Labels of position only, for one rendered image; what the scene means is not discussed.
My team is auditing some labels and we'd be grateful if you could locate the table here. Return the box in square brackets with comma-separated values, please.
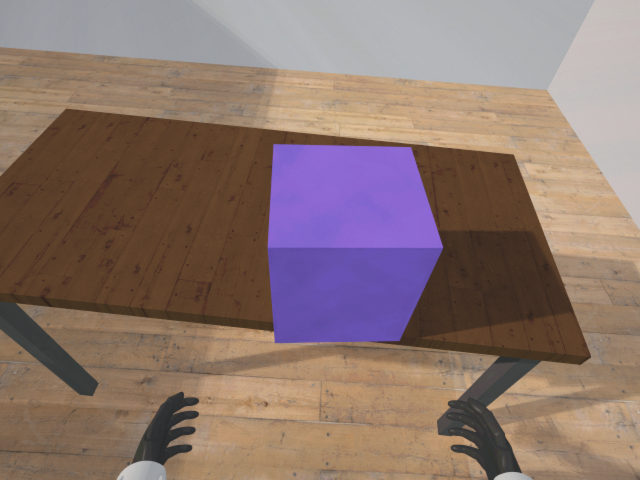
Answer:
[0, 109, 591, 436]

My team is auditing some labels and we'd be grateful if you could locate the robot left hand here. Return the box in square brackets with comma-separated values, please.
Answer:
[132, 392, 199, 465]

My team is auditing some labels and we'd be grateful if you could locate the carton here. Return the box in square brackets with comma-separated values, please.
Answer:
[268, 144, 443, 343]

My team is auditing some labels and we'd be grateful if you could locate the robot right hand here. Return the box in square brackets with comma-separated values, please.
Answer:
[446, 398, 522, 480]

